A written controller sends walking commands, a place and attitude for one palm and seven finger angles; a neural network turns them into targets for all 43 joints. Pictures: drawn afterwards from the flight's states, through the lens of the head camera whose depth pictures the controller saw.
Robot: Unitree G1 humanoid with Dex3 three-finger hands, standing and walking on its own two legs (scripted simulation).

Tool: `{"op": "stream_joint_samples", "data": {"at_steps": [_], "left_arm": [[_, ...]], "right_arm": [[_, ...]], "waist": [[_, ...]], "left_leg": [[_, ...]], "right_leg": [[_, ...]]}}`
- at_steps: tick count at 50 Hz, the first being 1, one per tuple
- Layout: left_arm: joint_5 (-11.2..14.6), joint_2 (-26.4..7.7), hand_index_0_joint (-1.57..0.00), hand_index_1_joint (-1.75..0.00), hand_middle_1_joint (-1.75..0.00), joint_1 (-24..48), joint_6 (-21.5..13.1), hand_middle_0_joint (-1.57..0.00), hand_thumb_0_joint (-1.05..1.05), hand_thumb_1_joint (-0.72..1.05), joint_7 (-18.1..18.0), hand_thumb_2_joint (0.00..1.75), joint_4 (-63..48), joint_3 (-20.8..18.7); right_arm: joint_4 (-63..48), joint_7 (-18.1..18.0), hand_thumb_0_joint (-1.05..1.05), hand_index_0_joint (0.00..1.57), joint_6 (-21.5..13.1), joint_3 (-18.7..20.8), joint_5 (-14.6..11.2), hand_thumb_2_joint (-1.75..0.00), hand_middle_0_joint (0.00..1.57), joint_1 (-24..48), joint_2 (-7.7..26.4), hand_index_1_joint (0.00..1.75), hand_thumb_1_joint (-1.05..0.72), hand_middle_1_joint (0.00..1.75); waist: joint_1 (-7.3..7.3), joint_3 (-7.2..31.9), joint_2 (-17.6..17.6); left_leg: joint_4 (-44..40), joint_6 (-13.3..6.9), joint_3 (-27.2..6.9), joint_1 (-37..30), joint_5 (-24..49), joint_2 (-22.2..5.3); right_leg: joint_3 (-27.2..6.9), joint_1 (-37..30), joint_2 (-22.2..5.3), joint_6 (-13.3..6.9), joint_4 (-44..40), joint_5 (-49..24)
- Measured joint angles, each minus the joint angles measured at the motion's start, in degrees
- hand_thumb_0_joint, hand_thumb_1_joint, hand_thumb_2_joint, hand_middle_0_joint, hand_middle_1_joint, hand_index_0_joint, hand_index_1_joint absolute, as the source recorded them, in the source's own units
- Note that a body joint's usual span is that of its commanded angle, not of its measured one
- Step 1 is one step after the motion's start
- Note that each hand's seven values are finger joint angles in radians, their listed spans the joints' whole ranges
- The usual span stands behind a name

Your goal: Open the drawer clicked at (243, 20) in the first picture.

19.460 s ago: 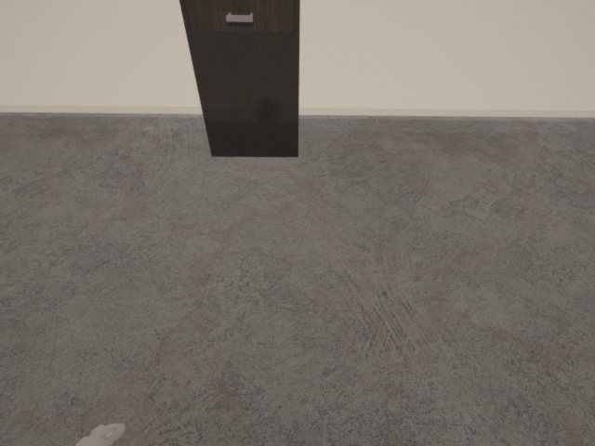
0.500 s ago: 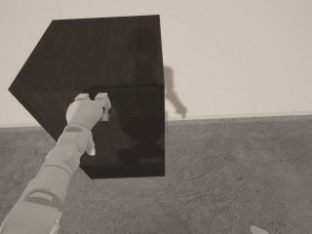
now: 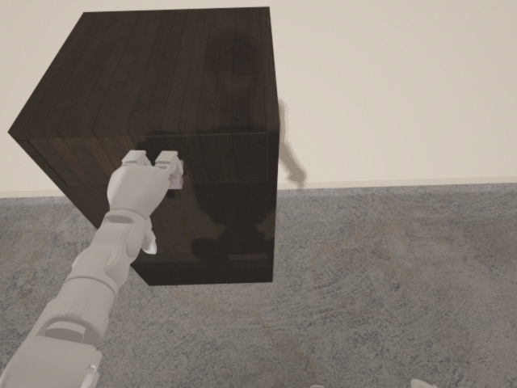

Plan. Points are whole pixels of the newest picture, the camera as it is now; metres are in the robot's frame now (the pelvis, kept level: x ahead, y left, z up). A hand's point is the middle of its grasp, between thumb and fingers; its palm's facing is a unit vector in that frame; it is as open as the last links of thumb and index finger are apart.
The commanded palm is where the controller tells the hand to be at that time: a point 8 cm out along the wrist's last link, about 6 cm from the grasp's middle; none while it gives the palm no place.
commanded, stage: lower the fingers behind the handle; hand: left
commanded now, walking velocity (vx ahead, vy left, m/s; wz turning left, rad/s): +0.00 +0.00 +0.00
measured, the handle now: (155, 174) +0.49 +0.23 -0.01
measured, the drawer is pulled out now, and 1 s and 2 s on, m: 0.00 0.00 0.00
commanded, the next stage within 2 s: lift the fingers back up to retry in 1.20 s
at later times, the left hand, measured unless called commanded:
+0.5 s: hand (143, 207) +0.41 +0.23 +0.00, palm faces +0.00 -0.02 -1.00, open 14.1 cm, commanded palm +0.38 +0.22 +0.04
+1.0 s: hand (144, 206) +0.41 +0.23 +0.00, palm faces -0.01 +0.01 -1.00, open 14.1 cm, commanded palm +0.38 +0.23 +0.02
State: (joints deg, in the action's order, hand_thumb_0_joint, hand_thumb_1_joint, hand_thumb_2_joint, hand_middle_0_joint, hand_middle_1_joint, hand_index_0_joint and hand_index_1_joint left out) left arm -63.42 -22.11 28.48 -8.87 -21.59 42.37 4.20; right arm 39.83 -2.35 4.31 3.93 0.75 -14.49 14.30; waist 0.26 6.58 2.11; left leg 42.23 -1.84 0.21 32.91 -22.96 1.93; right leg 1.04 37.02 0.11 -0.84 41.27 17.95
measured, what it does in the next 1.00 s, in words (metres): stands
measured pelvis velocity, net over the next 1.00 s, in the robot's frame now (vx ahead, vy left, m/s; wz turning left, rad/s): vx -0.02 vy -0.01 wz -0.01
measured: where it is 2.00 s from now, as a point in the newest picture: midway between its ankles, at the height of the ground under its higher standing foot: outside the picture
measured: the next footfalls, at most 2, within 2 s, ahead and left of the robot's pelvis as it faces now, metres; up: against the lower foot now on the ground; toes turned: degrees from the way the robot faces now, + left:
none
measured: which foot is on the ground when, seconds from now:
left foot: down 0.00-1.00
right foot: down 0.00-1.00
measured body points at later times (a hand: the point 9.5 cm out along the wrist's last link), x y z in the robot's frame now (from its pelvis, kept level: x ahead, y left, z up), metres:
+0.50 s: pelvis +0.00 +0.00 -0.01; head +0.07 -0.02 +0.44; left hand +0.40 +0.23 +0.05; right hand +0.07 -0.27 -0.14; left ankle -0.03 +0.10 -0.71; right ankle +0.02 -0.11 -0.71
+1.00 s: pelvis -0.02 -0.01 -0.02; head +0.06 -0.02 +0.42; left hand +0.40 +0.23 +0.05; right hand +0.06 -0.27 -0.15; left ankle -0.03 +0.10 -0.71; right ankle +0.02 -0.11 -0.71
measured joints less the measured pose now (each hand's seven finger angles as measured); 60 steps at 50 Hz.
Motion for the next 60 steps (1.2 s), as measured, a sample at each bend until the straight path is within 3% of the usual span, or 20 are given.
{"op": "stream_joint_samples", "data": {"at_steps": [5, 8, 10, 16, 24, 32, 38, 47, 60], "left_arm": [[-0.26, 0.65, -0.32, -1.2, -1.2, 3.79, 6.63, -0.32, 0.0, -0.49, -4.03, 0.3, 6.08, -1.5], [0.66, 0.68, -0.31, -1.2, -1.2, 4.3, 10.45, -0.32, 0.0, -0.49, -2.82, 0.3, 9.0, -1.43], [1.58, 0.6, -0.31, -1.19, -1.2, 3.63, 11.19, -0.31, 0.0, -0.49, -1.6, 0.3, 9.2, -1.46], [1.91, -0.87, -0.3, -1.19, -1.2, 2.22, 7.81, -0.29, 0.0, -0.49, 1.12, 0.3, 7.38, -1.6], [0.79, -0.78, -0.27, -1.18, -1.18, 0.72, 5.03, -0.25, 0.0, -0.49, -2.0, 0.3, 5.8, -1.78], [0.41, 0.58, -0.25, -1.21, -1.18, 2.75, 7.35, -0.25, 0.0, -0.49, -4.83, 0.3, 7.64, -0.48], [0.78, 0.44, -0.24, -1.25, -1.18, 4.69, 8.85, -0.25, 0.0, -0.49, -4.07, 0.3, 9.67, 0.42], [1.38, -1.21, -0.24, -1.27, -1.21, 6.8, 8.41, -0.25, 0.0, -0.49, -1.54, 0.3, 10.04, 0.32], [1.88, -2.61, -0.24, -1.29, -1.23, 9.31, 7.88, -0.26, 0.0, -0.49, -1.44, 0.3, 11.3, 0.36]], "right_arm": [[0.19, 1.57, 0.01, 0.2, 0.5, -0.33, 0.03, -0.9, 0.2, 0.64, -0.15, 0.3, -0.91, 0.3], [0.11, 1.77, 0.01, 0.2, 1.04, -0.64, -0.27, -0.9, 0.2, -0.03, -0.38, 0.3, -0.91, 0.3], [0.04, 1.53, 0.01, 0.2, 1.33, -0.85, -0.47, -0.9, 0.2, -0.83, -0.61, 0.3, -0.91, 0.3], [0.22, 0.47, 0.01, 0.2, 1.39, -1.0, -0.53, -0.9, 0.2, -3.17, -0.81, 0.3, -0.91, 0.3], [0.11, 1.32, 0.01, 0.2, 1.18, 0.4, -0.34, -0.9, 0.2, -3.14, 0.49, 0.3, -0.91, 0.3], [0.2, 1.91, 0.01, 0.2, 1.14, 0.33, -0.33, -0.9, 0.2, -1.4, 0.47, 0.3, -0.91, 0.3], [-0.32, 1.58, 0.01, 0.2, 1.39, -0.86, -0.55, -0.9, 0.2, -0.85, -0.19, 0.3, -0.91, 0.3], [-1.52, 0.6, 0.01, 0.2, 1.41, -1.73, -0.83, -0.9, 0.2, -1.89, -0.09, 0.3, -0.91, 0.3], [-0.87, 0.12, 0.01, 0.2, 0.57, -1.62, -1.19, -0.9, 0.2, -3.89, 0.89, 0.3, -0.91, 0.3]], "waist": [[0.63, 0.68, 0.56], [0.76, 0.94, 1.18], [0.87, 1.1, 1.35], [0.93, 1.56, 0.62], [0.31, 2.12, 0.34], [-0.22, 2.7, 0.43], [0.02, 3.07, 0.33], [0.54, 2.87, 0.0], [1.25, 2.76, 0.18]], "left_leg": [[1.32, -0.19, 1.23, 2.54, -0.43, -0.22], [0.69, -0.31, 1.77, 2.57, -0.21, -0.38], [0.06, -0.36, 1.92, 2.14, -0.02, -0.47], [-0.26, -0.19, 1.39, 1.35, -0.13, -0.61], [2.44, -0.05, 0.86, 3.75, -1.23, -0.75], [4.38, -0.02, 0.57, 6.23, -1.61, -0.55], [4.93, 0.07, 0.5, 7.01, -1.52, -0.55], [6.62, 0.24, 0.51, 9.22, -1.44, -0.64], [9.2, 0.17, 0.53, 12.64, -1.49, -0.55]], "right_leg": [[-1.18, 3.06, 0.3, 0.25, 1.5, 0.04], [-1.72, 3.31, 0.52, 0.34, 0.96, -0.34], [-1.89, 2.98, 0.63, 0.37, 0.39, -0.55], [-1.37, 1.97, 0.73, 0.17, -0.06, -0.34], [-0.77, 3.94, 0.81, -0.03, 1.96, 0.52], [-0.43, 6.29, 0.56, -0.07, 3.86, 1.01], [-0.34, 7.1, 0.54, -0.17, 4.5, 0.99], [-0.29, 9.28, 0.6, -0.36, 6.05, 0.8], [-0.22, 12.53, 0.47, -0.32, 8.27, 0.65]]}}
